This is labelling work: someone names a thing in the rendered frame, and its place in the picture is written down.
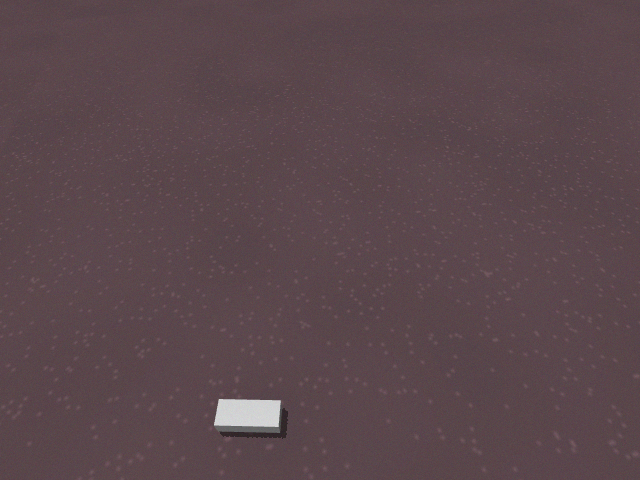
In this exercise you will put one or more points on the carton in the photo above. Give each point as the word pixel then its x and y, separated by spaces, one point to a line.
pixel 236 415

